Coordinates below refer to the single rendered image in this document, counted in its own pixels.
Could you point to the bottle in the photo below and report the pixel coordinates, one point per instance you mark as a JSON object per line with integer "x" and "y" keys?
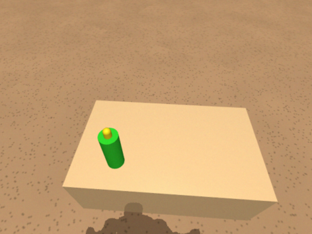
{"x": 110, "y": 144}

